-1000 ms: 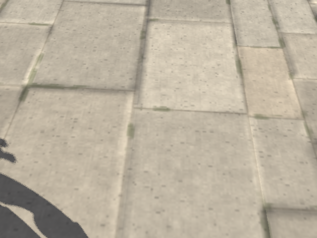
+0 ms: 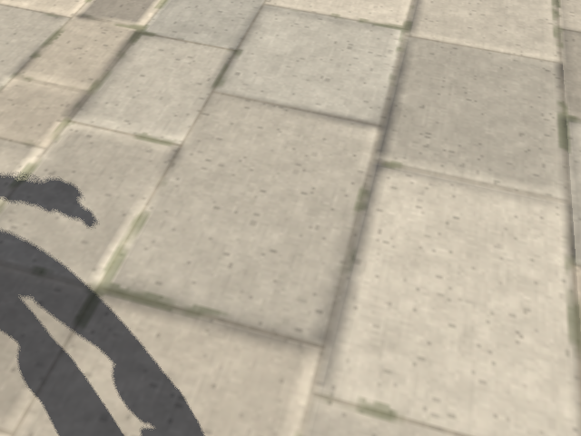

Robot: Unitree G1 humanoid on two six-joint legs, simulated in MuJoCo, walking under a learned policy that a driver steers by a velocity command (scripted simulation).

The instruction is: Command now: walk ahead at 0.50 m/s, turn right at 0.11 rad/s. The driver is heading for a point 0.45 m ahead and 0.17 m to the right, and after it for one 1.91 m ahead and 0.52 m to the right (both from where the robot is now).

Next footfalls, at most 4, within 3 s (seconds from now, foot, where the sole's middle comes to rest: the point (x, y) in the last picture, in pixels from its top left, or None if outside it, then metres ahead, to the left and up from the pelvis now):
0.42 right None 0.37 -0.15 -0.77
0.86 left None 0.44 0.06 -0.77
1.16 right None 0.29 -0.16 -0.77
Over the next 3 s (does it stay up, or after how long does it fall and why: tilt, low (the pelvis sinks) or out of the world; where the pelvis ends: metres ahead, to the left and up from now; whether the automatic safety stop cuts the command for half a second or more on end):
stays up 0.33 -0.03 0.00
